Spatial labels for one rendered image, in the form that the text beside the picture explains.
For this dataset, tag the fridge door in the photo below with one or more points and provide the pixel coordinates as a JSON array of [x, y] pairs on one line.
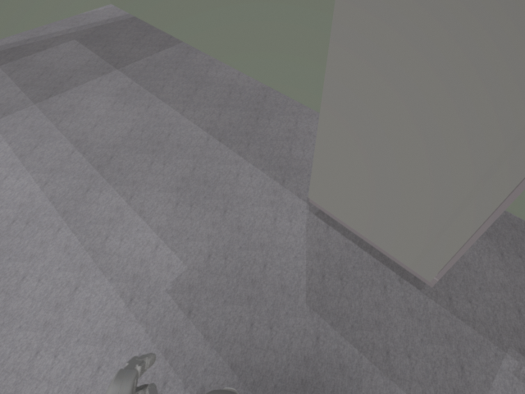
[[421, 131]]

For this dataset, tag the left robot hand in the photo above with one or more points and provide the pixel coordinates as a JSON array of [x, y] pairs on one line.
[[126, 379]]

